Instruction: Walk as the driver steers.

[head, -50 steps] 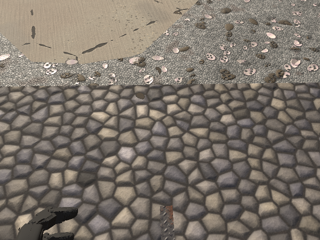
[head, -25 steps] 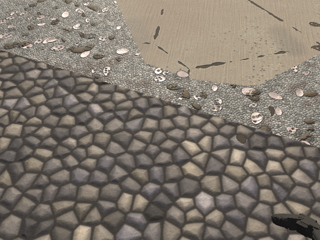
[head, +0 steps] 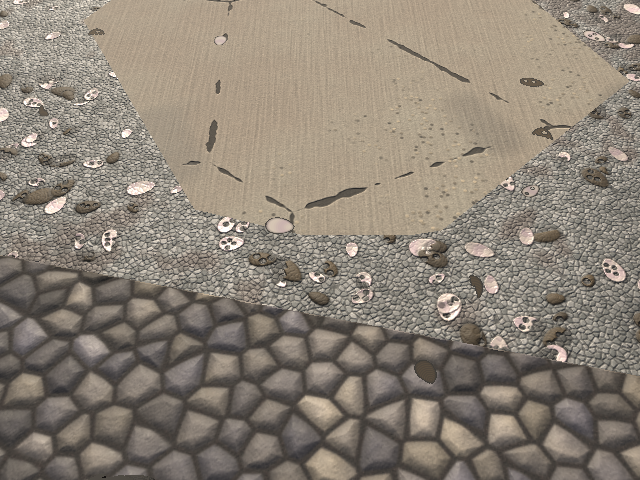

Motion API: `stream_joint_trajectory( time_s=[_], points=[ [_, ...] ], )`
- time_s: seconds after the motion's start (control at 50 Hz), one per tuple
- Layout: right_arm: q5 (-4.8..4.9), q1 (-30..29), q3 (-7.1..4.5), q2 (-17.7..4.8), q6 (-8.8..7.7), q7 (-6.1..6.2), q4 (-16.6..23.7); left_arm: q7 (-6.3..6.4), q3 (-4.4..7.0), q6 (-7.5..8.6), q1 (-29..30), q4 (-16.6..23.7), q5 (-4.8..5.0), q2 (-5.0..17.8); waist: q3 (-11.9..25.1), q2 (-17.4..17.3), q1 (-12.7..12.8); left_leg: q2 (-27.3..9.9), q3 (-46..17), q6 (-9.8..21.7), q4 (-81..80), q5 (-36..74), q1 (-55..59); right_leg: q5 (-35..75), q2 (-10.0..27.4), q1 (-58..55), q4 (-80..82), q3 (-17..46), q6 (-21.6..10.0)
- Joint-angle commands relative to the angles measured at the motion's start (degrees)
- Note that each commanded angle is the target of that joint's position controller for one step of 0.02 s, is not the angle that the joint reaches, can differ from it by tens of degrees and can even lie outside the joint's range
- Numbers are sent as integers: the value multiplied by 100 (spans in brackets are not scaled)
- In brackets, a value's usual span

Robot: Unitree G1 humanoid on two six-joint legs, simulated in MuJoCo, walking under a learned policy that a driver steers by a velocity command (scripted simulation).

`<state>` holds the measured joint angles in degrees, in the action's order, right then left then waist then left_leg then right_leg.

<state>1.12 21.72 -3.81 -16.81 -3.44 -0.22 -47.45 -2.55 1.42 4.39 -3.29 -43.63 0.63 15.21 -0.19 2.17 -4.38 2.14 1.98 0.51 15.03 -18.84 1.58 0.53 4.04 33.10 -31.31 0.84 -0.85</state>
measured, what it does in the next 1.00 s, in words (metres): walks ahead: right foot, then left foot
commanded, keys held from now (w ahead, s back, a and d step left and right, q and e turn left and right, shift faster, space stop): w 0.54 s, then w+e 0.46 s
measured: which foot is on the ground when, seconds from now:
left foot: down 0.00-0.06, up 0.08-0.58, down 0.60-1.00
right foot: up 0.00-0.02, down 0.04-0.60, up 0.62-1.00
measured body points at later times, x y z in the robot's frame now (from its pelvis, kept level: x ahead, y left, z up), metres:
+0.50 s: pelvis +0.26 -0.02 +0.01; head +0.29 -0.03 +0.46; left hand +0.27 +0.26 -0.12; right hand +0.47 -0.26 -0.09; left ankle +0.45 +0.13 -0.70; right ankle +0.16 -0.13 -0.73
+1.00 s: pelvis +0.53 +0.01 +0.00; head +0.55 +0.00 +0.45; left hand +0.74 +0.23 -0.10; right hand +0.49 -0.26 -0.13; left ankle +0.46 +0.11 -0.73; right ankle +0.68 -0.18 -0.68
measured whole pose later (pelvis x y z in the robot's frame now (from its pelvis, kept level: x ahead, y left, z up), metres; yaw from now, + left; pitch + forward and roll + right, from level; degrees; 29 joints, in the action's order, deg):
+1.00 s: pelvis +0.53 +0.01 +0.00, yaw -12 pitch +0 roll +2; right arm -0.8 18.8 -4.2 -14.2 -4.9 0.7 -52.6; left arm -1.5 4.2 1.0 -8.5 -44.6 1.0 15.3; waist -1.6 2.3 -3.7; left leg 1.6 13.2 1.4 14.2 -16.1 1.6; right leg 2.9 5.9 38.3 -41.7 2.6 -1.6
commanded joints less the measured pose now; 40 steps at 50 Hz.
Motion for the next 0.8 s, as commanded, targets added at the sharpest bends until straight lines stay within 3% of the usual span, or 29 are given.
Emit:
stream_joint_trajectory(
  time_s=[0.02, 0.04, 0.06, 0.08, 0.1, 0.12, 0.14, 0.16, 0.18, 0.2, 0.24, 0.28, 0.38, 0.44, 0.5, 0.54, 0.56, 0.58, 0.6, 0.62, 0.64, 0.66, 0.68, 0.7, 0.72, 0.76, 0.8],
  points=[
    [30, -160, -255, -1027, 31, 60, 193, -15, 244, 112, -159, 299, -12, 749, -27, -673, 507, -1597, -679, 817, 424, 3125, -72, -456, -196, -737, 289, -196, -278],
    [-3, -134, -197, -882, 65, 75, 189, 30, 380, 113, -967, 47, -32, 989, 508, -560, 855, -1276, -428, 659, 1441, 3730, -289, -406, -322, -1880, 288, -309, -437],
    [-127, 0, -58, -580, 74, 104, 309, 81, 504, 102, -1926, -125, -72, 1424, 1382, 108, 1153, -902, -97, 418, 3243, 2467, -1276, -127, 638, -3500, 135, 772, -793],
    [-108, 791, 125, 74, -48, 44, 374, 54, 593, 68, -2207, -250, -48, 1865, 2027, 1698, 756, 167, -179, 19, 5215, -1065, -3622, -1529, 1790, -5372, 827, 3544, -1755],
    [-11, 395, 10, -507, -148, 22, 296, 35, 441, 82, -2222, -195, 45, 1273, 1943, 1039, 1060, -46, -939, 81, 5857, -1454, -4293, -2637, 1724, -5292, 1402, 4106, -1628],
    [117, -209, -81, -802, -203, 5, 482, 46, 363, 105, -1807, -129, 23, 1058, 1113, 701, 1030, -343, -840, 184, 5920, -955, -4669, -2577, 1566, -4613, 1480, 3289, -1357],
    [89, -548, -62, -748, -214, 42, 560, 53, 324, 104, -1396, -54, -33, 953, 677, 241, 882, -628, -676, 212, 5679, -433, -4523, -2024, 1357, -3845, 1549, 2669, -1225],
    [-4, -684, -80, -705, -200, 67, 586, 49, 282, 110, -1133, -23, -80, 806, 355, 169, 738, -793, -651, 191, 5339, -94, -4329, -1427, 1190, -3195, 1685, 2237, -1221],
    [-27, -560, -98, -645, -152, 66, 559, 52, 239, 141, -998, -7, -141, 673, 309, 321, 545, -940, -707, 181, 5137, 142, -3941, -993, 1032, -2794, 1816, 1919, -1175],
    [-24, -431, -94, -553, -98, 63, 507, 51, 231, 163, -955, -19, -138, 624, 307, 378, 452, -967, -690, 149, 4987, 244, -3724, -776, 935, -2600, 1957, 1697, -1192],
    [-41, -427, -70, -401, -21, 68, 484, 77, 260, 196, -1005, -92, -95, 718, 192, 287, 388, -997, -605, 49, 4659, 437, -3726, -363, 894, -2386, 2182, 1334, -1293],
    [-83, -793, -49, -342, 3, 77, 593, 135, 305, 186, -1136, -187, -86, 858, 17, 124, 443, -1042, -581, -76, 4108, 907, -4021, -36, 903, -2409, 2342, 1087, -1341],
    [-74, -1654, 36, -142, -71, 4, 761, 225, 324, 91, -1477, -387, -24, 948, -198, 109, 735, -868, -363, -130, 2467, 2248, -3894, 210, 633, -2597, 2390, 403, -1092],
    [-33, -2138, 63, -131, -108, -80, 891, 232, 343, 18, -1798, -560, 18, 1012, -347, 91, 926, -732, -258, -94, 1924, 2381, -3828, 121, 756, -2898, 2266, 363, -1083],
    [-11, -2382, 59, -193, -134, -183, 1034, 259, 371, -91, -1927, -687, 54, 1044, -427, 136, 906, -648, -288, 81, 1597, 1952, -3918, 457, 1034, -3451, 1959, 466, -1031],
    [-19, -2159, 15, -320, -154, -222, 1001, 293, 408, -150, -1836, -704, 74, 1126, -278, 224, 713, -530, -212, 233, 1435, 1565, -3490, 1039, 1119, -3678, 1640, 475, -925],
    [-46, -1791, -55, -447, -173, -213, 907, 307, 421, -180, -1756, -694, 87, 1173, -62, 269, 486, -361, -87, 329, 1316, 1463, -2820, 1827, 1018, -3610, 1198, 439, -843],
    [-69, -988, -189, -667, -183, -174, 662, 315, 381, -209, -1680, -678, 85, 1080, 424, 165, 67, -230, 30, 473, 1193, 1598, -1662, 2334, 724, -3356, 292, 273, -700],
    [-147, 50, -318, -1055, -188, -111, 459, 321, 261, -211, -1672, -550, -2, 792, 1264, -245, -330, -1063, -809, 808, 1430, 1807, 88, 1191, 377, -2305, -1324, 57, -482],
    [-162, 403, -408, -1545, -152, -87, 358, 281, 50, -95, -2436, -456, -37, 33, 2017, -1693, 5, -2516, -3373, 1668, 1015, 1007, 2086, -2555, -660, -24, -3456, -87, -76],
    [-87, 509, -280, -1010, -133, -94, 348, 250, 159, 13, -2287, -557, 107, 537, 2185, -1493, -238, -2652, -4247, 1765, 405, -44, 2006, -3432, -580, 659, -4253, 721, -83],
    [-85, 132, -189, -741, -142, -82, 361, 242, 286, 50, -1753, -391, 244, 918, 1185, -1129, -229, -2446, -3382, 1463, 269, -140, 1293, -3068, -302, 1080, -4459, 707, -126],
    [-112, -249, -141, -581, -149, -70, 386, 266, 299, 53, -1418, -296, 236, 899, 718, -821, -80, -2199, -2624, 1248, 134, 120, 532, -2522, -6, 980, -4238, 552, -129],
    [-147, -568, -92, -395, -171, -81, 381, 292, 330, 22, -1284, -272, 168, 841, 339, -742, 78, -1964, -2099, 1118, -67, 506, -123, -2142, 144, 780, -3906, 544, -99],
    [-191, -757, -53, -249, -224, -81, 369, 296, 369, -54, -1429, -319, 149, 776, 210, -858, 267, -1782, -1638, 1007, -250, 826, -548, -1841, 286, 427, -3673, 612, -83],
    [-200, -856, -75, -212, -297, -83, 276, 290, 363, -215, -1655, -375, 159, 516, 102, -827, 430, -1710, -1140, 1010, -535, 1251, -951, -1606, 343, 99, -3471, 605, -38],
    [-214, -862, -130, -348, -348, -65, 165, 312, 374, -330, -1472, -263, 138, 433, -92, -683, 475, -1724, -720, 1035, -709, 1606, -1083, -1264, 365, 316, -3176, 644, 7]
  ],
)
Keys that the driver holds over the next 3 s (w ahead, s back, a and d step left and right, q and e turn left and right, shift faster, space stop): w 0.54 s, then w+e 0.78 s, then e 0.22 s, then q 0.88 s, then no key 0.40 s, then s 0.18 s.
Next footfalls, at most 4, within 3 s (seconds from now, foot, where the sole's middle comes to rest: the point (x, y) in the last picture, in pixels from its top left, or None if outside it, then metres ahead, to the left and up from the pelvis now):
0.04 right None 0.20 -0.13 -0.77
0.60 left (260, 478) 0.50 0.11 -0.77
1.14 right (378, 368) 0.72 -0.16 -0.77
1.72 left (329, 280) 1.08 -0.08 -0.91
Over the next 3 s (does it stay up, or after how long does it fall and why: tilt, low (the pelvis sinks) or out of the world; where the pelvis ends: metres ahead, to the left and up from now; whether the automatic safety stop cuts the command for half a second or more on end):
stays up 1.05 -0.12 -0.15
